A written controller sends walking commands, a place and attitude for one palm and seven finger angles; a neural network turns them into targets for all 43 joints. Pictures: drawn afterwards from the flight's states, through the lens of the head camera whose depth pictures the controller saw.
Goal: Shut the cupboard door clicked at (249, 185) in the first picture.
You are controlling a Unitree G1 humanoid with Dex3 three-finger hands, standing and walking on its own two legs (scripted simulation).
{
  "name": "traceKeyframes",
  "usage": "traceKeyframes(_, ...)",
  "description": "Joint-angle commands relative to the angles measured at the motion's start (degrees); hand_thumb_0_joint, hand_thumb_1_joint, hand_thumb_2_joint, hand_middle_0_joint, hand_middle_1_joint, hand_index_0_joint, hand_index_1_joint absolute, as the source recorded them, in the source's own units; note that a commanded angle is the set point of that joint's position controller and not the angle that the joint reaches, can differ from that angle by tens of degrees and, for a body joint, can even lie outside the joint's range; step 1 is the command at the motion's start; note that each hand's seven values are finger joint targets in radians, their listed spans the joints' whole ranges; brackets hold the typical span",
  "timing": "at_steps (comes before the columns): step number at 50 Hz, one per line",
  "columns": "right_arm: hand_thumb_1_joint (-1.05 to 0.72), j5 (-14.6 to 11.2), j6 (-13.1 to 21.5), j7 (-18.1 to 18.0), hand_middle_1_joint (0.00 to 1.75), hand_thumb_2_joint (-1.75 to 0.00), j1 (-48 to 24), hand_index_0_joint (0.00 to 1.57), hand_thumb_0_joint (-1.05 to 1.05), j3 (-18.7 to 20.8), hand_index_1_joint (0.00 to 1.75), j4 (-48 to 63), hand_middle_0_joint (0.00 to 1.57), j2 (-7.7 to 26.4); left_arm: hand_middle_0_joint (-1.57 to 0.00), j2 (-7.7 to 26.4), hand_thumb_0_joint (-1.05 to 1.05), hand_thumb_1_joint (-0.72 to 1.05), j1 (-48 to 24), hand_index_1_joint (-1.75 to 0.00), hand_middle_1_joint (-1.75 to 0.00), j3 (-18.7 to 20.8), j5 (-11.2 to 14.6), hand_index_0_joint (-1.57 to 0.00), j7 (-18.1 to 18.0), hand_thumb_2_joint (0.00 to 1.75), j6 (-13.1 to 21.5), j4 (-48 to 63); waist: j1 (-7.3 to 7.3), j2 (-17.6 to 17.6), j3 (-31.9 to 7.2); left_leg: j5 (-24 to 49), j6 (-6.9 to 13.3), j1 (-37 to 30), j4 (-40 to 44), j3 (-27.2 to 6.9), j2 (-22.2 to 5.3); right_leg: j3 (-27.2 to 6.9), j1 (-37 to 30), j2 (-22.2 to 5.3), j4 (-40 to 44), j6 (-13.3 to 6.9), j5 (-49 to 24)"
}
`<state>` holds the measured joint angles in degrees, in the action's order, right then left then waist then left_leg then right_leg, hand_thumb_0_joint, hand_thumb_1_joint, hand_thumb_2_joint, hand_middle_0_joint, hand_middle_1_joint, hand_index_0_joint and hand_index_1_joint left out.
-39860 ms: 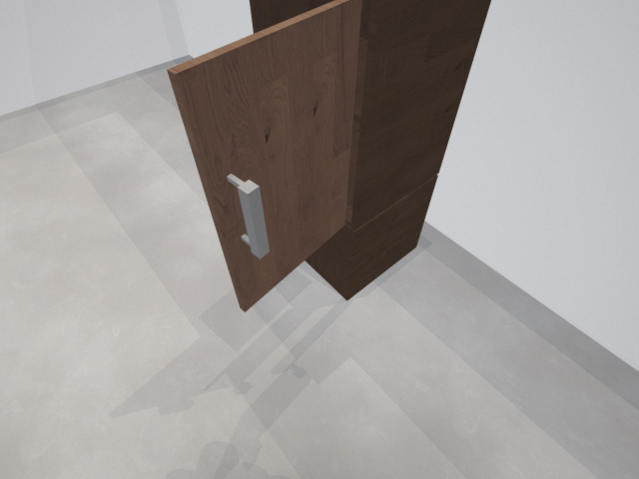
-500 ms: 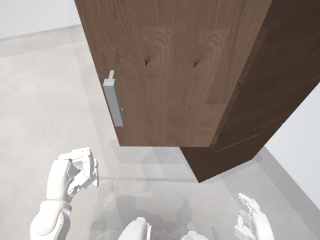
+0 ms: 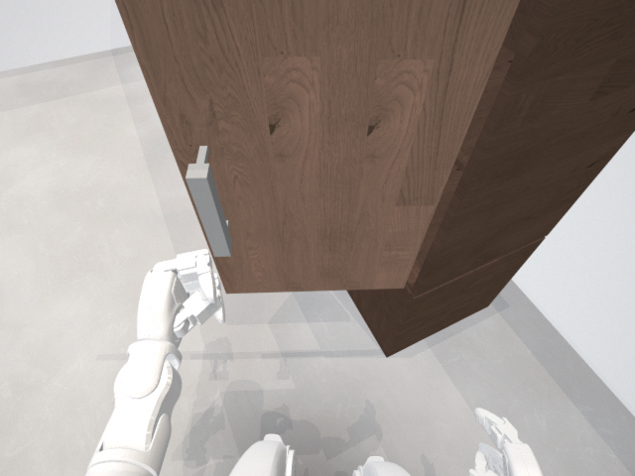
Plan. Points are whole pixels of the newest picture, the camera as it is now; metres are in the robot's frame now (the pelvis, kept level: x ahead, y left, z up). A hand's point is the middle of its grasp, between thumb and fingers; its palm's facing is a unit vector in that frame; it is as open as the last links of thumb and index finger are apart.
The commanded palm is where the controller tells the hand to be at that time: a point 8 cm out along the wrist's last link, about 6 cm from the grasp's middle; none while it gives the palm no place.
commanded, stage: bring the fist close to the handle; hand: left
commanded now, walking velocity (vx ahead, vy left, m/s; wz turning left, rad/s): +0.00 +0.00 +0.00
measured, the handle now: (214, 204) +0.46 +0.18 +0.05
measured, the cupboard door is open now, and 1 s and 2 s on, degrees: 66 66 54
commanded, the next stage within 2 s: push the door shut along its arc in 0.70 s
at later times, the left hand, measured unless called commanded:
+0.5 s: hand (245, 263) +0.36 +0.12 +0.05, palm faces +0.06 -1.00 -0.02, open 3.1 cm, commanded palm +0.33 +0.16 +0.06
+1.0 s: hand (250, 260) +0.37 +0.11 +0.05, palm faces +0.03 -1.00 -0.05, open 3.1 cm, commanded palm +0.36 +0.16 +0.06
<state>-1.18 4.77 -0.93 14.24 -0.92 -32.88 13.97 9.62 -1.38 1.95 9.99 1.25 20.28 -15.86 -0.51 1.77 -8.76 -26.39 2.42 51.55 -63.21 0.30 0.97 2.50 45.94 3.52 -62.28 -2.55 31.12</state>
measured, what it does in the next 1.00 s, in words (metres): stands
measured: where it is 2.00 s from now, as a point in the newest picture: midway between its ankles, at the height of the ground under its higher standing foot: outside the picture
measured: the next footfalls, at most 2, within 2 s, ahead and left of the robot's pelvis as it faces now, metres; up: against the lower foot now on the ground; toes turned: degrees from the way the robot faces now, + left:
none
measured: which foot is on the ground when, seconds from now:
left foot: down 0.00-1.00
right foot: down 0.00-1.00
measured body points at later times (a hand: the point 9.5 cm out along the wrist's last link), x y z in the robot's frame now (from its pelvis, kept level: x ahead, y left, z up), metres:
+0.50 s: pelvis +0.00 +0.00 +0.00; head +0.06 -0.01 +0.45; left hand +0.36 +0.17 +0.06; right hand +0.12 -0.25 -0.11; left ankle +0.04 +0.09 -0.66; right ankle -0.01 -0.10 -0.66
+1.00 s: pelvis -0.01 -0.02 +0.00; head +0.06 -0.02 +0.45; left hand +0.36 +0.16 +0.06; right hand +0.13 -0.26 -0.11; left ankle +0.04 +0.09 -0.66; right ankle -0.01 -0.10 -0.66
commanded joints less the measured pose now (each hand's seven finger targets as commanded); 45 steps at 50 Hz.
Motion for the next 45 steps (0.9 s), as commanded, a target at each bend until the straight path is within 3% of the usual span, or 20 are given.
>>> traceKeyframes(1, -0.90, 0.09, 1.99, -0.08, 0.30, -0.90, -1.37, 0.20, 0.00, 3.05, 0.30, 7.20, 0.20, 7.36, -1.30, 5.23, 0.00, 0.90, -15.84, -1.50, -1.50, 2.46, -0.14, -1.30, -1.24, 0.90, 4.66, 10.46, -0.90, -0.31, -16.43, 12.40, -0.67, -15.43, 8.53, -3.42, -1.53, -2.62, -4.30, -1.78, 9.62, 0.88, -17.72)
traceKeyframes(4, -0.90, 0.19, 1.42, 0.26, 0.30, -0.90, -0.98, 0.20, 0.00, 3.01, 0.30, 6.90, 0.20, 7.15, -1.30, 2.98, 0.00, 0.90, -17.27, -1.50, -1.50, 0.68, -0.67, -1.30, -1.94, 0.90, 4.33, 7.93, -1.20, -0.45, -16.44, 12.95, -0.72, -16.22, 8.68, -3.42, -1.60, -2.31, -3.88, -1.79, 9.70, 1.00, -18.42)
traceKeyframes(7, -0.90, 0.28, 0.61, 0.08, 0.30, -0.90, -0.38, 0.20, 0.00, 3.11, 0.30, 6.14, 0.20, 7.66, -1.30, 5.90, 0.00, 0.90, -20.96, -1.50, -1.50, 3.80, -0.98, -1.30, -2.84, 0.90, 4.12, 3.25, -1.46, -3.39, -14.61, 11.26, -0.52, -13.97, 8.68, -3.40, -1.60, -2.75, -3.84, -1.63, 10.42, 1.14, -17.00)
traceKeyframes(9, -0.90, 0.39, 0.43, 0.26, 0.30, -0.90, -0.42, 0.20, 0.00, 3.08, 0.30, 6.02, 0.20, 7.26, -1.30, 3.86, 0.00, 0.90, -24.32, -1.50, -1.50, 2.16, -1.12, -1.30, -2.93, 0.90, 4.73, 3.18, -1.61, -2.09, -16.51, 12.46, -0.60, -14.86, 8.34, -3.07, -1.44, -2.93, -4.46, -1.98, 9.96, 1.19, -18.71)
traceKeyframes(12, -0.90, 0.60, 0.31, 0.48, 0.30, -0.90, 0.15, 0.20, 0.00, 3.42, 0.30, 5.59, 0.20, 7.58, -1.30, 4.87, 0.00, 0.90, -26.42, -1.50, -1.50, 3.10, -1.44, -1.30, -3.54, 0.90, 5.83, 3.02, -1.33, -0.85, -18.92, 14.32, -0.79, -16.62, 8.09, -3.23, -1.55, -2.72, -4.53, -1.80, 9.34, 0.97, -20.24)
traceKeyframes(14, -0.90, 0.55, 0.17, 0.87, 0.30, -0.90, 0.07, 0.20, 0.00, 3.29, 0.30, 5.26, 0.20, 7.09, -1.30, 1.27, 0.00, 0.90, -28.04, -1.50, -1.50, -0.35, -2.05, -1.30, -3.89, 0.90, 6.04, 1.18, -2.23, 0.58, -17.84, 14.03, -0.94, -17.97, 8.38, -3.27, -1.72, -2.21, -2.50, -1.81, 9.54, 1.03, -19.51)
traceKeyframes(16, -0.90, 0.69, -0.03, 0.93, 0.30, -0.90, 0.78, 0.20, 0.00, 3.59, 0.30, 4.52, 0.20, 7.46, -1.30, 2.50, 0.00, 0.90, -29.40, -1.50, -1.50, 1.41, -2.03, -1.30, -4.45, 0.90, 5.98, -1.92, -2.48, -2.43, -17.09, 12.64, -0.79, -16.34, 8.21, -3.28, -1.69, -2.42, -2.38, -1.75, 10.05, 1.27, -18.45)
traceKeyframes(17, -0.90, 0.78, -0.29, 0.87, 0.30, -0.90, 1.04, 0.20, 0.00, 3.52, 0.30, 4.69, 0.20, 7.81, -1.30, 4.59, 0.00, 0.90, -27.36, -1.50, -1.50, 3.63, -2.05, -1.30, -4.59, 0.90, 5.67, -3.79, -1.52, -3.12, -16.66, 12.70, -0.69, -14.93, 8.39, -3.12, -1.54, -2.85, -3.65, -1.61, 10.25, 1.19, -18.83)
traceKeyframes(22, -0.90, 0.80, -1.07, 1.36, 0.30, -0.90, 1.08, 0.20, 0.00, 3.63, 0.30, 5.63, 0.20, 7.47, -1.30, 4.09, 0.00, 0.90, -26.53, -1.50, -1.50, 3.24, -2.31, -1.30, -4.59, 0.90, 6.70, -1.17, -0.61, -1.59, -19.15, 15.45, -0.73, -16.50, 8.91, -2.49, -1.42, -2.92, -6.23, -1.75, 9.70, 1.12, -22.24)
traceKeyframes(25, -0.90, 0.73, -1.12, 1.47, 0.30, -0.90, 0.80, 0.20, 0.00, 3.68, 0.30, 5.24, 0.20, 7.14, -1.30, 2.25, 0.00, 0.90, -28.50, -1.50, -1.50, 1.31, -2.50, -1.30, -4.94, 0.90, 7.53, -0.40, -1.66, -2.25, -17.74, 14.26, -0.62, -16.52, 8.88, -2.28, -1.44, -3.04, -5.18, -1.91, 10.29, 1.39, -21.24)
traceKeyframes(28, -0.90, 0.75, -1.18, 1.24, 0.30, -0.90, 0.61, 0.20, 0.00, 3.68, 0.30, 4.80, 0.20, 7.31, -1.30, 3.02, 0.00, 0.90, -29.77, -1.50, -1.50, 1.77, -2.78, -1.30, -5.22, 0.90, 7.95, -1.66, -2.13, -2.78, -16.42, 11.98, -0.37, -15.33, 8.93, -2.16, -1.32, -3.55, -4.65, -2.07, 11.04, 1.53, -18.99)
traceKeyframes(30, -0.90, 0.78, -1.02, 1.19, 0.30, -0.90, 0.46, 0.20, 0.00, 3.70, 0.30, 4.75, 0.20, 7.21, -1.30, 2.70, 0.00, 0.90, -29.79, -1.50, -1.50, 1.77, -2.50, -1.30, -5.24, 0.90, 8.21, -2.33, -2.10, -3.66, -16.23, 11.38, -0.28, -14.73, 8.81, -2.00, -1.20, -3.88, -5.00, -2.17, 11.41, 1.68, -18.67)
traceKeyframes(32, -0.90, 0.89, -1.03, 1.03, 0.30, -0.90, 0.70, 0.20, 0.00, 3.83, 0.30, 4.69, 0.20, 7.61, -1.30, 5.04, 0.00, 0.90, -29.23, -1.50, -1.50, 3.56, -2.77, -1.30, -5.25, 0.90, 8.69, -1.44, -1.31, -2.26, -18.28, 12.43, -0.32, -15.16, 8.56, -1.94, -1.11, -4.22, -6.10, -2.15, 10.87, 1.53, -19.78)
traceKeyframes(34, -0.90, 0.76, -1.05, 1.11, 0.30, -0.90, 0.31, 0.20, 0.00, 3.76, 0.30, 4.49, 0.20, 7.01, -1.30, 3.08, 0.00, 0.90, -29.30, -1.50, -1.50, 1.90, -2.78, -1.30, -4.96, 0.90, 8.89, -1.97, -1.81, -2.45, -17.75, 12.50, -0.31, -15.33, 8.57, -1.66, -1.12, -4.21, -5.97, -2.35, 11.11, 1.72, -20.27)
traceKeyframes(37, -0.90, 0.72, -1.08, 0.97, 0.30, -0.90, 0.34, 0.20, 0.00, 3.75, 0.30, 4.60, 0.20, 7.27, -1.30, 4.69, 0.00, 0.90, -28.79, -1.50, -1.50, 3.25, -2.45, -1.30, -4.60, 0.90, 8.78, -2.61, -1.53, -3.10, -17.46, 11.93, -0.19, -14.31, 8.59, -1.63, -1.03, -4.80, -6.69, -2.34, 11.47, 1.86, -19.87)
traceKeyframes(39, -0.90, 0.60, -1.09, 1.09, 0.30, -0.90, 0.08, 0.20, 0.00, 3.59, 0.30, 4.77, 0.20, 6.89, -1.30, 3.19, 0.00, 0.90, -28.33, -1.50, -1.50, 2.00, -2.24, -1.30, -4.09, 0.90, 8.65, -2.76, -1.51, -2.71, -17.04, 11.83, -0.23, -14.17, 8.62, -1.37, -0.96, -4.86, -6.85, -2.58, 11.67, 1.95, -20.11)
traceKeyframes(41, -0.90, 0.56, -1.06, 0.99, 0.30, -0.90, 0.01, 0.20, 0.00, 3.61, 0.30, 4.70, 0.20, 6.95, -1.30, 4.04, 0.00, 0.90, -28.46, -1.50, -1.50, 2.62, -2.13, -1.30, -3.68, 0.90, 8.70, -3.22, -1.48, -3.50, -16.48, 11.18, -0.19, -13.18, 8.55, -1.32, -0.90, -5.47, -7.29, -2.72, 12.00, 2.12, -19.62)
traceKeyframes(42, -0.90, 0.49, -1.14, 0.80, 0.30, -0.90, 0.26, 0.20, 0.00, 3.57, 0.30, 4.62, 0.20, 7.30, -1.30, 6.00, 0.00, 0.90, -29.77, -1.50, -1.50, 3.84, -2.19, -1.30, -3.48, 0.90, 8.73, -3.36, -1.74, -3.60, -16.41, 10.95, -0.05, -12.69, 8.31, -1.45, -0.94, -5.80, -7.25, -2.65, 12.02, 2.16, -19.28)
traceKeyframes(43, -0.90, 0.44, -1.18, 0.68, 0.30, -0.90, -0.07, 0.20, 0.00, 3.51, 0.30, 4.17, 0.20, 7.12, -1.30, 5.15, 0.00, 0.90, -32.37, -1.50, -1.50, 2.73, -2.39, -1.30, -3.14, 0.90, 8.89, -4.17, -2.85, -3.90, -15.65, 10.25, 0.01, -12.61, 8.20, -1.42, -0.99, -5.56, -6.15, -2.80, 12.10, 2.21, -18.62)
traceKeyframes(45, -0.90, 0.36, -0.99, 0.45, 0.30, -0.90, 0.19, 0.20, 0.00, 3.48, 0.30, 3.45, 0.20, 7.17, -1.30, 5.71, 0.00, 0.90, -36.71, -1.50, -1.50, 2.88, -2.40, -1.30, -2.50, 0.90, 9.28, -6.28, -3.35, -3.40, -14.83, 8.66, -0.06, -12.01, 7.83, -1.70, -0.97, -5.81, -4.71, -2.75, 12.26, 2.10, -16.34)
